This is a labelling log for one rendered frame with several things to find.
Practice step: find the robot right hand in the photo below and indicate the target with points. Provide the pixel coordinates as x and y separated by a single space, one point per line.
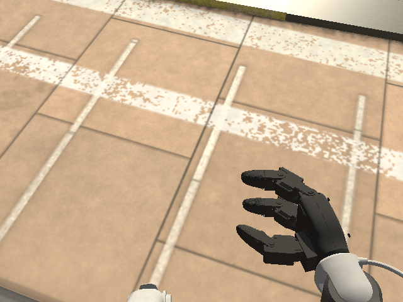
318 233

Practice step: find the robot left thigh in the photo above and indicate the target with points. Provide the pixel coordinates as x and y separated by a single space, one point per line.
149 295

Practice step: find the right robot forearm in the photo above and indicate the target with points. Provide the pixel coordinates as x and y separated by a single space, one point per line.
340 278

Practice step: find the robot left shin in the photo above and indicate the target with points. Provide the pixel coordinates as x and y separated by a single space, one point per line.
147 286

